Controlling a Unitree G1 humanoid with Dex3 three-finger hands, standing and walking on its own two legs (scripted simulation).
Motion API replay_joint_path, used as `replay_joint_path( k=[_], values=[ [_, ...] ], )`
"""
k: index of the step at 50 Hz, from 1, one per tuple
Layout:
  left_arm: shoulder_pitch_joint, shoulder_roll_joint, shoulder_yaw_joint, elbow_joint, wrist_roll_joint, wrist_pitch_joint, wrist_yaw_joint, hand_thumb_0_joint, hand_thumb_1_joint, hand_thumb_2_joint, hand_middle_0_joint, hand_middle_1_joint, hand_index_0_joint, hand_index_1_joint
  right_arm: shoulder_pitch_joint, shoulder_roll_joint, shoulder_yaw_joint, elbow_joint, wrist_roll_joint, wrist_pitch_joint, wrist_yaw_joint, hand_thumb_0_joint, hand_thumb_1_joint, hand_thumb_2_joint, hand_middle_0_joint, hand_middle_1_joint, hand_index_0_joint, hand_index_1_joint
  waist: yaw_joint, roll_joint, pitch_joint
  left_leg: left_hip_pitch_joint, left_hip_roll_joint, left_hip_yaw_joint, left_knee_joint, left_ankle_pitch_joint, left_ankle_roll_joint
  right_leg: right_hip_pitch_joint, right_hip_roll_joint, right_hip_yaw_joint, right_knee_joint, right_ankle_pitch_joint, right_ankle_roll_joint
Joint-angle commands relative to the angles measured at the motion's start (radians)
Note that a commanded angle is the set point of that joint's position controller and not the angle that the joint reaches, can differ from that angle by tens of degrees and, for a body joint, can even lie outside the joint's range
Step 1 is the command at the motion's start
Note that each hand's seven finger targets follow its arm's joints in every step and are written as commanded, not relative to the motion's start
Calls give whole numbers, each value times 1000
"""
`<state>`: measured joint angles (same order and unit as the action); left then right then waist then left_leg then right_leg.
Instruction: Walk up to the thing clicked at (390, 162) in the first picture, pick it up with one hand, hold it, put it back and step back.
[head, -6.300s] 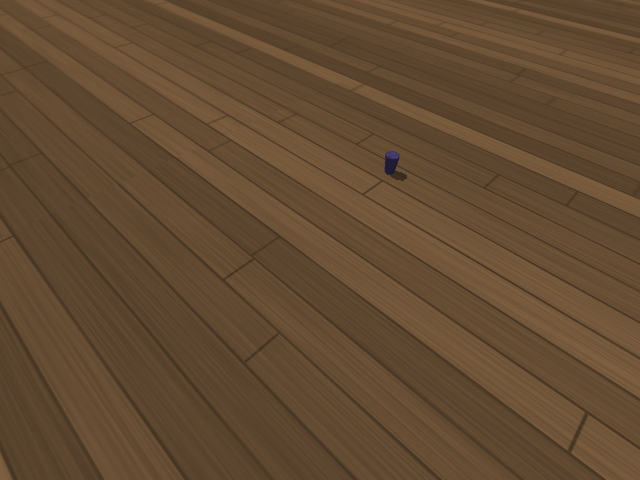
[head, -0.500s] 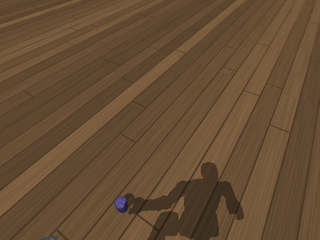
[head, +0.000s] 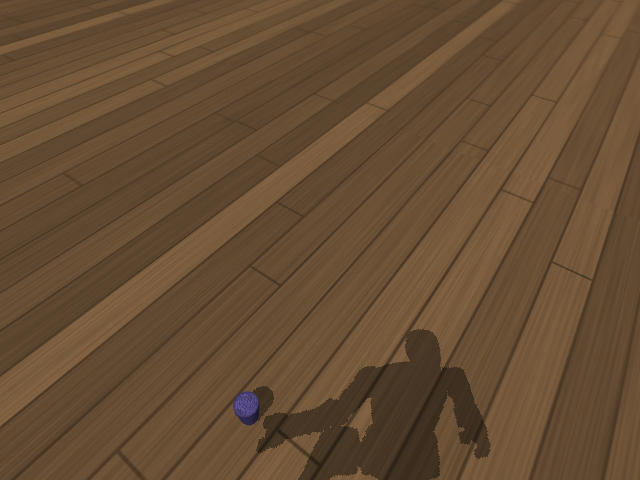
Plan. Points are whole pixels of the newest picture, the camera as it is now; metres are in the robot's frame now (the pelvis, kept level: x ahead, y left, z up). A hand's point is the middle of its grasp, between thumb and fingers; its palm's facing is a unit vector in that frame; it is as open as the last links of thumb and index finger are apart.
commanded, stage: walk up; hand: left
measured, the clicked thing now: (248, 410) +0.47 +0.21 -0.72
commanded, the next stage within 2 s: stand in 0.14 s
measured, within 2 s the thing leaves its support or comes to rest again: neither
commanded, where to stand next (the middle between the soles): +0.09 -0.03 m, yaw +0 degrees
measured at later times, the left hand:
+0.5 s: hand out of the picture +0.08 +0.24 -0.15, palm faces -0.02 -0.94 -0.33, open 7.4 cm
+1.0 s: hand out of the picture +0.07 +0.23 -0.15, palm faces -0.04 -0.94 -0.34, open 7.4 cm
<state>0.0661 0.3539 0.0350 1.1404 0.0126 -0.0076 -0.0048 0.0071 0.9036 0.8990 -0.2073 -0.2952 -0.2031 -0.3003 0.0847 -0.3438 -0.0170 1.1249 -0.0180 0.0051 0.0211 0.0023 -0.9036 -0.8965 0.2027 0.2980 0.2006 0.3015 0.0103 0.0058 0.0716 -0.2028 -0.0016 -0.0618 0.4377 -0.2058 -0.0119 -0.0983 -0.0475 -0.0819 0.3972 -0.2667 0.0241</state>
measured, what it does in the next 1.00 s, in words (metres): stands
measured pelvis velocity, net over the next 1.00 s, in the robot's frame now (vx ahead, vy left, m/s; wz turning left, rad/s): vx -0.01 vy -0.02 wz -0.03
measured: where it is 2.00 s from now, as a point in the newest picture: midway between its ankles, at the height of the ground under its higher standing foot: outside the picture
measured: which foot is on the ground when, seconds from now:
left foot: down 0.00-1.00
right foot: down 0.00-1.00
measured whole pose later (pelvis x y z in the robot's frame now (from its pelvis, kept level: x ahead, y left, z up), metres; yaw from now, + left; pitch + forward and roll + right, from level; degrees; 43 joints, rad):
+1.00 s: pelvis -0.01 -0.02 +0.01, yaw -1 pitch -2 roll +0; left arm 0.10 0.35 0.01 1.14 0.01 -0.01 -0.01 0.01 0.90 0.90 -0.21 -0.30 -0.20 -0.30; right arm 0.11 -0.35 0.00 1.14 -0.02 -0.01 0.01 0.00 -0.90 -0.90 0.20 0.30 0.20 0.30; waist 0.00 0.01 0.06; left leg -0.14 0.04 -0.05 0.32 -0.13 -0.05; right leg -0.08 -0.01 -0.07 0.33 -0.21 -0.01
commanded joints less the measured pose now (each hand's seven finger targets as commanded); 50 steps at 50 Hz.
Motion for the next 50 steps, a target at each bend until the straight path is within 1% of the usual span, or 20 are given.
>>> replay_joint_path(
  k=[1, 6, 7, 9, 12, 13, 15, 21, 23, 26, 27, 31, 33, 34, 35, 37, 38, 44, 45, 50],
  values=[
    [-51, 215, 45, -70, 1, -25, 17, 0, 900, 900, -200, -300, -200, -300, -49, -216, -40, -70, 9, -21, -19, 0, -900, -900, 200, 300, 200, 300, -6, 8, -128, 27, 92, -53, -35, 286, 46, 43, -85, 60, -58, 164, -50],
    [-60, 220, 48, -82, 6, -25, 18, 0, 900, 900, -200, -300, -200, -300, -44, -215, -42, -75, 7, -15, -19, 0, -900, -900, 200, 300, 200, 300, -12, -9, -122, 22, 84, -39, -28, 279, 42, 48, -95, 60, -59, 170, -54],
    [-41, 189, 29, -65, -6, -19, 17, 0, 900, 900, -200, -300, -200, -300, -68, -198, -30, -84, 7, -23, -26, 0, -900, -900, 200, 300, 200, 300, -11, -16, -97, 59, 117, -75, -79, 333, 33, 7, -96, 76, -64, 234, -43],
    [-38, 188, 31, -68, -10, -15, 16, 0, 900, 900, -200, -300, -200, -300, -66, -224, -34, -81, 5, -33, -31, 0, -900, -900, 200, 300, 200, 300, -6, 21, -122, 75, 130, -85, -83, 383, 33, 37, -92, 77, -61, 250, -35],
    [-31, 187, 25, -65, -8, -15, 13, 0, 900, 900, -200, -300, -200, -300, -75, -223, -33, -75, 8, -34, -32, 0, -900, -900, 200, 300, 200, 300, -5, 37, -125, 76, 126, -79, -106, 348, 24, 54, -92, 80, -80, 225, -31],
    [-25, 193, 25, -63, -7, -16, 13, 0, 900, 900, -200, -300, -200, -300, -86, -210, -32, -77, 8, -34, -31, 0, -900, -900, 200, 300, 200, 300, -2, 27, -124, 85, 128, -79, -114, 341, 22, 51, -92, 76, -85, 219, -32],
    [-24, 196, 22, -59, -5, -20, 10, 0, 900, 900, -200, -300, -200, -300, -79, -210, -30, -74, 11, -36, -30, 0, -900, -900, 200, 300, 200, 300, -8, 17, -146, 103, 129, -71, -116, 341, 21, 62, -97, 84, -92, 239, -34],
    [-30, 202, 21, -54, -2, -20, 9, 0, 900, 900, -200, -300, -200, -300, -85, -204, -24, -67, 10, -34, -28, 0, -900, -900, 200, 300, 200, 300, -11, 8, -122, 94, 122, -60, -143, 251, 14, 41, -98, 92, -121, 171, -37],
    [-21, 201, 18, -56, -2, -23, 8, 0, 900, 900, -200, -300, -200, -300, -85, -208, -26, -62, 10, -37, -26, 0, -900, -900, 200, 300, 200, 300, -8, 2, -133, 111, 126, -59, -137, 270, 16, 41, -101, 95, -122, 194, -37],
    [-28, 200, 18, -56, -3, -25, 9, 0, 900, 900, -200, -300, -200, -300, -82, -208, -23, -59, 11, -35, -27, 0, -900, -900, 200, 300, 200, 300, -12, 2, -120, 93, 121, -56, -140, 231, 16, 43, -104, 103, -135, 179, -35],
    [-23, 200, 17, -56, -1, -24, 10, 0, 900, 900, -200, -300, -200, -300, -83, -205, -23, -59, 10, -35, -26, 0, -900, -900, 200, 300, 200, 300, -9, -5, -117, 93, 123, -57, -140, 243, 14, 40, -102, 97, -131, 194, -34],
    [-19, 200, 16, -60, -2, -23, 9, 0, 900, 900, -200, -300, -200, -300, -74, -207, -21, -53, 10, -35, -25, 0, -900, -900, 200, 300, 200, 300, -11, -6, -106, 93, 122, -52, -140, 207, 12, 24, -100, 104, -142, 163, -36],
    [-9, 199, 15, -61, -3, -24, 9, 0, 900, 900, -200, -300, -200, -300, -71, -209, -21, -52, 11, -36, -25, 0, -900, -900, 200, 300, 200, 300, -9, 5, -107, 94, 124, -53, -142, 229, 9, 29, -98, 102, -137, 192, -36],
    [-16, 203, 17, -62, -4, -25, 9, 0, 900, 900, -200, -300, -200, -300, -58, -211, -21, -50, 9, -35, -26, 0, -900, -900, 200, 300, 200, 300, -14, -2, -110, 86, 121, -49, -141, 211, 8, 30, -101, 110, -140, 180, -37],
    [-8, 203, 17, -61, -3, -24, 9, 0, 900, 900, -200, -300, -200, -300, -61, -210, -21, -49, 10, -35, -27, 0, -900, -900, 200, 300, 200, 300, -10, -1, -107, 91, 124, -49, -141, 212, 10, 26, -99, 108, -138, 183, -38],
    [-15, 204, 17, -61, -5, -23, 8, 0, 900, 900, -200, -300, -200, -300, -51, -208, -18, -45, 10, -34, -26, 0, -900, -900, 200, 300, 200, 300, -12, -3, -86, 71, 122, -51, -151, 183, 8, 23, -98, 111, -143, 147, -38],
    [-7, 204, 18, -62, -4, -23, 9, 0, 900, 900, -200, -300, -200, -300, -51, -213, -20, -48, 9, -34, -26, 0, -900, -900, 200, 300, 200, 300, -9, -1, -98, 79, 125, -51, -146, 184, 11, 22, -99, 111, -143, 152, -37],
    [-8, 207, 17, -63, -3, -21, 6, 0, 900, 900, -200, -300, -200, -300, -39, -207, -14, -45, 8, -35, -25, 0, -900, -900, 200, 300, 200, 300, -12, -8, -70, 72, 122, -52, -158, 150, 5, -4, -93, 118, -151, 104, -39],
    [-5, 207, 17, -65, -3, -21, 7, 0, 900, 900, -200, -300, -200, -300, -36, -215, -17, -46, 9, -34, -26, 0, -900, -900, 200, 300, 200, 300, -13, -1, -88, 79, 125, -51, -151, 157, 9, 2, -95, 120, -150, 119, -39],
    [-4, 207, 18, -66, -5, -20, 6, 0, 900, 900, -200, -300, -200, -300, -20, -215, -14, -42, 8, -35, -28, 0, -900, -900, 200, 300, 200, 300, -12, 7, -87, 68, 125, -48, -153, 174, 7, 18, -94, 121, -142, 148, -41]
  ],
)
